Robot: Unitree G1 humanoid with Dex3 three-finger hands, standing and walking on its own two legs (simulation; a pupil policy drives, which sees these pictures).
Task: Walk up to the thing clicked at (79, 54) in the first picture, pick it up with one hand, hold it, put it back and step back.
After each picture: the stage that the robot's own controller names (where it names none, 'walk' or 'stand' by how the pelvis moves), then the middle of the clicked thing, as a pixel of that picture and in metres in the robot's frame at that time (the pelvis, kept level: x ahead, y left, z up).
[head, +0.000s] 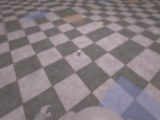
stand; (78, 52) +1.29 +0.20 -0.72
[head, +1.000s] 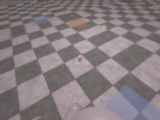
walk; (80, 58) +1.18 +0.26 -0.72
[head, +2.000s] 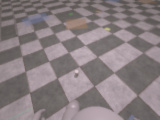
walk; (76, 73) +0.74 +0.22 -0.71
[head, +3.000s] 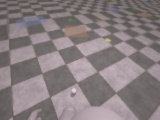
walk; (73, 91) +0.46 +0.14 -0.69
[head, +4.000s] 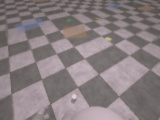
stand; (74, 97) +0.37 +0.16 -0.72
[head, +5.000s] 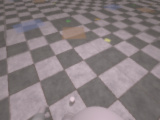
stand; (72, 100) +0.34 +0.17 -0.72
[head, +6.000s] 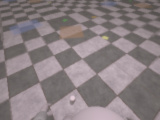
stand; (72, 99) +0.34 +0.18 -0.73
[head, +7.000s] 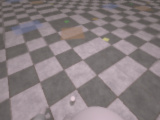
stand; (73, 99) +0.35 +0.18 -0.73
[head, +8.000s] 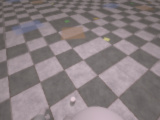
stand; (73, 100) +0.34 +0.18 -0.73
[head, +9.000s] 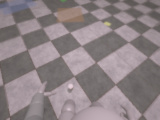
go down; (70, 87) +0.38 +0.17 -0.66
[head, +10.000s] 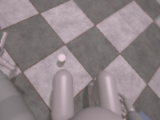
go down; (61, 59) +0.45 +0.19 -0.30
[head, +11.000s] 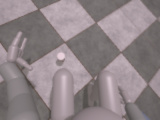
close in; (61, 57) +0.44 +0.19 -0.29
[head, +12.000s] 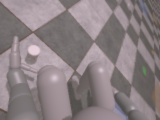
close; (33, 52) +0.44 +0.23 -0.22
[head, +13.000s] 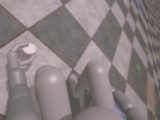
close; (29, 51) +0.43 +0.24 -0.23
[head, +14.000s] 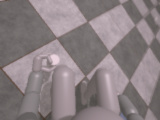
lift; (52, 61) +0.35 +0.22 -0.15
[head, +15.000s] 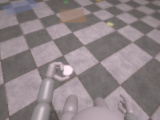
lift; (67, 74) +0.32 +0.15 +0.01
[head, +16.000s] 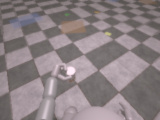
hold; (70, 75) +0.32 +0.13 +0.00
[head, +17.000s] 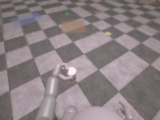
hold; (71, 75) +0.33 +0.13 -0.01
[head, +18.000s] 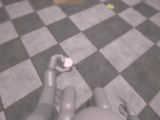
crouch; (68, 65) +0.39 +0.14 -0.06
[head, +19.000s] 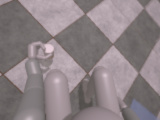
lower; (48, 52) +0.45 +0.21 -0.17
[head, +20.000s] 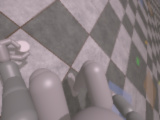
lower; (22, 50) +0.45 +0.24 -0.23
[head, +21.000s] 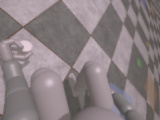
lower; (24, 49) +0.44 +0.24 -0.23
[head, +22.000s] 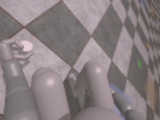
lower; (25, 49) +0.44 +0.24 -0.23
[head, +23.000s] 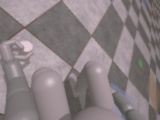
lower; (25, 49) +0.44 +0.24 -0.23
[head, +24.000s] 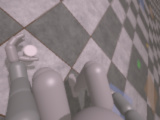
open; (29, 52) +0.43 +0.22 -0.24
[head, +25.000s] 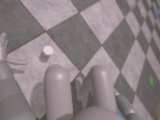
stand; (47, 52) +0.43 +0.20 -0.25
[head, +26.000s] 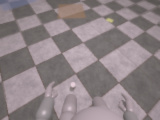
stand; (73, 85) +0.38 +0.13 -0.60
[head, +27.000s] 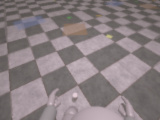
stand; (75, 96) +0.38 +0.13 -0.66
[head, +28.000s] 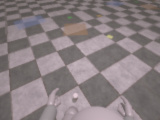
stand; (75, 96) +0.37 +0.12 -0.67
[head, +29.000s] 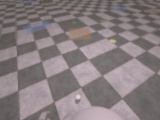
stand; (78, 98) +0.39 +0.12 -0.72
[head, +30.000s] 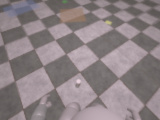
walk; (78, 82) +0.45 +0.08 -0.70
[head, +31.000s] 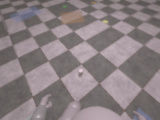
walk; (80, 72) +0.68 +0.12 -0.70
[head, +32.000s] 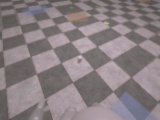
stand; (79, 59) +1.02 +0.12 -0.70
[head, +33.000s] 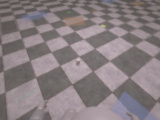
stand; (78, 61) +1.02 +0.18 -0.71
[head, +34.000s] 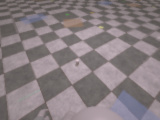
stand; (77, 62) +1.05 +0.19 -0.72
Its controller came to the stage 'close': yes
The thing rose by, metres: 0.71
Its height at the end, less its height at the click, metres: +0.00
